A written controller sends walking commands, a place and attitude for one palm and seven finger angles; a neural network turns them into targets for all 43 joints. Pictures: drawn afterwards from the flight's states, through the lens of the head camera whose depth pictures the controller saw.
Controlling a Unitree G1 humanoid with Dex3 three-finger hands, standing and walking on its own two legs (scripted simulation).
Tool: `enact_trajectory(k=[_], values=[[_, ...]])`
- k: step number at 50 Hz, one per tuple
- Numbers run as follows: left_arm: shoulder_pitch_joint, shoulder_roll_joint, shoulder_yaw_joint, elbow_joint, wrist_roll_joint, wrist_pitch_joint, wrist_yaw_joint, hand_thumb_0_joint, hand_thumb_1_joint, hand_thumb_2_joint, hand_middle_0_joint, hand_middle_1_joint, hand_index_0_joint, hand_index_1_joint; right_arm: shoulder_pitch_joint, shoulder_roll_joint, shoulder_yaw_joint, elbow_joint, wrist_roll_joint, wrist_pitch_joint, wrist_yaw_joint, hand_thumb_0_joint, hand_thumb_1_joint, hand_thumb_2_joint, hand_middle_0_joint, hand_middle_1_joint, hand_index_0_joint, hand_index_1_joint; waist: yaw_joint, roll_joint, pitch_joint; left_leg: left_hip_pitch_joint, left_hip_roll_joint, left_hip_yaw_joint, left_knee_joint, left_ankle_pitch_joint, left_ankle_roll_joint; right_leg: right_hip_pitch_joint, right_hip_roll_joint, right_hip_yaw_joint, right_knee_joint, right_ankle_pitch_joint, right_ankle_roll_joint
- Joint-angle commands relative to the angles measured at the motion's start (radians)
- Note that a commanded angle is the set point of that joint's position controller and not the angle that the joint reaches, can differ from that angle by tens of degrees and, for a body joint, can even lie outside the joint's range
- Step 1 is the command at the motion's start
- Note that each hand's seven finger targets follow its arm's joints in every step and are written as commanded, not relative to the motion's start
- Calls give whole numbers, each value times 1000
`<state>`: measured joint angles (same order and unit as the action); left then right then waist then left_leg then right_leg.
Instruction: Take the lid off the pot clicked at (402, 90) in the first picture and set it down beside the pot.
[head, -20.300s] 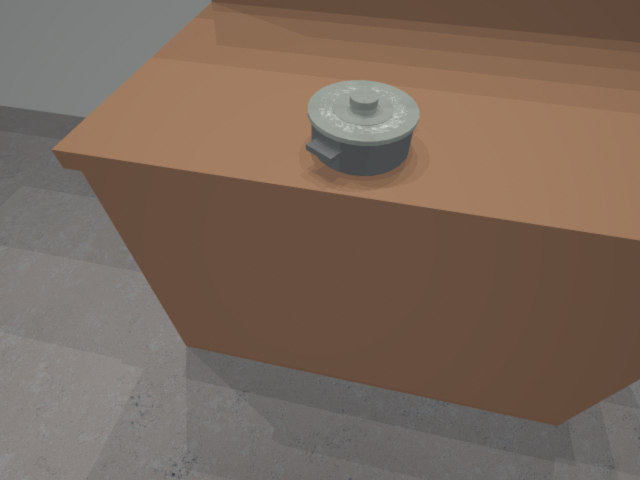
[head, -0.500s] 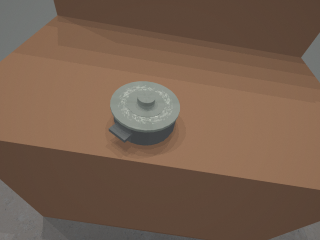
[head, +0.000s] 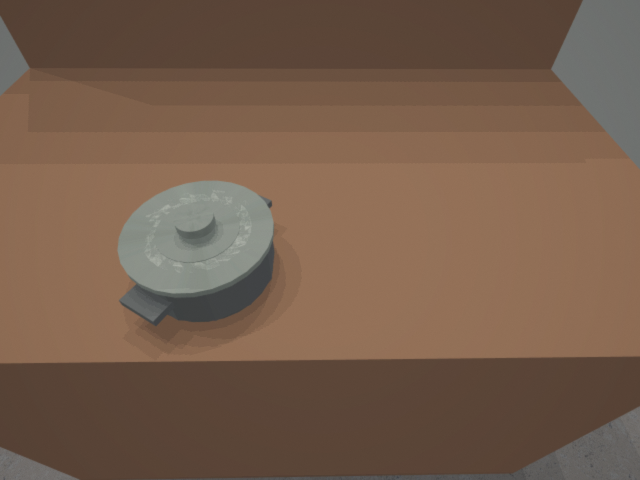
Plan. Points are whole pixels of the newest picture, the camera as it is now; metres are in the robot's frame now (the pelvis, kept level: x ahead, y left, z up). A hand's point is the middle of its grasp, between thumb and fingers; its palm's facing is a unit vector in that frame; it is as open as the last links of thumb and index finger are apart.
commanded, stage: come to a stop and stand still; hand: left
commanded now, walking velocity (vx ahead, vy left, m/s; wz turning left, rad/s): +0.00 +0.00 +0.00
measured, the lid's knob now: (194, 221) +0.37 +0.15 +0.15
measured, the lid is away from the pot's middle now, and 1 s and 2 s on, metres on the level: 0.00 0.00 0.00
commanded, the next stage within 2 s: look again from close up in 0.30 s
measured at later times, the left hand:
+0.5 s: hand out of the picture -0.02 +0.17 -0.18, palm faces +0.03 -0.98 -0.19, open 7.3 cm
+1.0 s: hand out of the picture +0.00 +0.22 -0.16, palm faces -0.02 -0.96 -0.28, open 7.4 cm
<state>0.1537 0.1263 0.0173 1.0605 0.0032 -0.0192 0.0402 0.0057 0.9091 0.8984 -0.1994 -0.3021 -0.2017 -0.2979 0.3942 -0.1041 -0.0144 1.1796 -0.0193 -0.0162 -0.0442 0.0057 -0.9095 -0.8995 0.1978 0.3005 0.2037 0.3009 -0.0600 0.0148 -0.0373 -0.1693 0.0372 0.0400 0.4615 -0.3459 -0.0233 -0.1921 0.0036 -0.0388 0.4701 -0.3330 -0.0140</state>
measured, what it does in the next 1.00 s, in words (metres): shifts its weight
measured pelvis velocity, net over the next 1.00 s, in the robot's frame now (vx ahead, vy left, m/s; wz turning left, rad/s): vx -0.05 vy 0.03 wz -0.03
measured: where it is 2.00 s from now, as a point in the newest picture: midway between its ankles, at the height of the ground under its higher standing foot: outside the picture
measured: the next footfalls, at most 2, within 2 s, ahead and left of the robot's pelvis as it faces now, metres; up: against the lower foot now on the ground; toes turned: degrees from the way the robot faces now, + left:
none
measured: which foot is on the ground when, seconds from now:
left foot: down 0.00-1.00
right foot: down 0.00-1.00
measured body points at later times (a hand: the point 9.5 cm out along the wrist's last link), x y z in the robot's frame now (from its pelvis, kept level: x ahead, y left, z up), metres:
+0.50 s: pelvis -0.01 +0.00 +0.00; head +0.03 +0.00 +0.45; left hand -0.02 +0.22 -0.16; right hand +0.02 -0.24 -0.16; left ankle -0.07 +0.13 -0.74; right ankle -0.06 -0.11 -0.74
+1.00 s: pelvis -0.05 +0.03 +0.00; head -0.03 +0.01 +0.45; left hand +0.00 +0.27 -0.14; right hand -0.02 -0.20 -0.17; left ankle -0.07 +0.13 -0.74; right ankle -0.06 -0.11 -0.74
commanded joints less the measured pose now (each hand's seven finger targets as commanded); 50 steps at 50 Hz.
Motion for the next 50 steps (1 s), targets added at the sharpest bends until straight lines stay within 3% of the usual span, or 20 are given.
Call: enact_trajectory(k=[1,7,10,14,15,19,20,21,22,23,24,26,28,30,33,36,38,47,50], values=[[116,114,27,3,-2,-8,10,0,900,900,-200,-300,-200,-300,63,-88,-24,-5,3,-7,-7,0,-900,-900,200,300,200,300,40,-51,51,-38,74,-37,-27,404,4,72,-132,86,-45,607,-21],[134,119,39,-1,4,-11,11,0,900,900,-200,-300,-200,-300,21,-92,-32,-22,3,-2,-11,0,-900,-900,200,300,200,300,40,-28,17,3,76,-19,4,401,3,82,-132,92,-62,657,-10],[131,125,39,-1,4,-10,10,0,900,900,-200,-300,-200,-300,-7,-96,-31,-34,4,4,-12,0,-900,-900,200,300,200,300,40,-73,20,2,74,-17,2,364,1,91,-128,93,-75,673,-5],[142,133,37,7,6,-8,8,0,900,900,-200,-300,-200,-300,-27,-114,-27,-44,4,6,-11,0,-900,-900,200,300,200,300,41,-38,28,23,78,-20,-9,389,1,79,-130,90,-80,663,-1],[139,136,36,6,3,-7,6,0,900,900,-200,-300,-200,-300,-34,-116,-26,-51,5,6,-12,0,-900,-900,200,300,200,300,43,-60,25,26,80,-25,-10,389,5,84,-123,85,-87,646,-2],[160,137,31,21,5,-8,4,0,900,900,-200,-300,-200,-300,-46,-131,-22,-53,4,5,-11,0,-900,-900,200,300,200,300,44,-1,25,52,85,-30,-18,409,5,64,-124,90,-92,601,-8],[165,174,-3,-1,9,-17,16,0,900,900,-200,-300,-200,-300,-83,-129,-9,-116,-16,7,-1,0,-900,-900,200,300,200,300,43,-61,191,19,10,-68,-30,347,36,-35,-53,123,-26,538,-11],[170,119,1,-20,0,-3,7,0,900,900,-200,-300,-200,-300,-103,-145,-37,-156,-6,3,7,0,-900,-900,200,300,200,300,48,78,146,14,56,-57,-7,314,28,-92,-103,126,-53,293,-30],[165,127,0,-20,2,-9,5,0,900,900,-200,-300,-200,-300,-114,-144,-31,-158,-10,-3,7,0,-900,-900,200,300,200,300,45,110,126,29,60,-66,2,426,34,-81,-93,127,-44,348,-48],[185,146,1,-21,1,-13,6,0,900,900,-200,-300,-200,-300,-115,-151,-30,-163,-6,-5,6,0,-900,-900,200,300,200,300,52,134,53,71,62,-59,27,522,38,-28,-100,119,-27,450,-50],[199,151,7,-25,-2,-19,9,0,900,900,-200,-300,-200,-300,-109,-150,-35,-176,-5,-7,4,0,-900,-900,200,300,200,300,53,117,-17,94,61,-56,60,570,40,15,-106,114,-10,540,-54],[193,156,11,-28,-4,-18,11,0,900,900,-200,-300,-200,-300,-110,-165,-36,-193,-1,-6,0,0,-900,-900,200,300,200,300,50,45,-86,103,63,-58,76,551,43,55,-115,110,9,581,-54],[198,148,11,-30,-3,-19,15,0,900,900,-200,-300,-200,-300,-118,-169,-38,-199,1,-6,-1,0,-900,-900,200,300,200,300,52,-16,-87,80,57,-55,80,512,46,73,-121,114,13,617,-53],[179,152,10,-40,-2,-13,16,0,900,900,-200,-300,-200,-300,-125,-173,-38,-205,3,-1,1,0,-900,-900,200,300,200,300,47,-84,-42,57,56,-63,60,443,46,49,-123,112,6,575,-48],[159,134,7,-52,0,-5,19,0,900,900,-200,-300,-200,-300,-134,-179,-36,-197,-1,3,7,0,-900,-900,200,300,200,300,47,-52,58,34,57,-72,25,374,53,-34,-105,108,-7,381,-33],[147,146,10,-61,1,2,16,0,900,900,-200,-300,-200,-300,-151,-185,-31,-199,-6,4,12,0,-900,-900,200,300,200,300,53,4,92,21,61,-84,-6,309,58,-69,-95,102,-16,228,-25],[141,149,9,-63,4,4,15,0,900,900,-200,-300,-200,-300,-162,-187,-29,-199,-6,6,16,0,-900,-900,200,300,200,300,52,1,120,-1,58,-89,-27,224,60,-91,-92,114,-30,150,-24],[124,170,9,-91,10,13,9,0,900,900,-200,-300,-200,-300,-165,-198,-21,-201,-5,-1,22,0,-900,-900,200,300,200,300,59,-19,101,-19,62,-93,-69,158,65,-92,-95,120,-24,114,-15],[125,177,9,-97,9,15,8,0,900,900,-200,-300,-200,-300,-148,-194,-20,-198,-4,-4,23,0,-900,-900,200,300,200,300,60,-12,72,-6,67,-93,-73,187,68,-77,-95,106,-11,130,-11]])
